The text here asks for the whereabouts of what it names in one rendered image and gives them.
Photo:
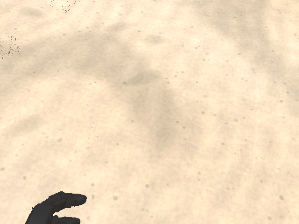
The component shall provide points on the left robot hand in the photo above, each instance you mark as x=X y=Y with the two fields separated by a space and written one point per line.
x=43 y=212

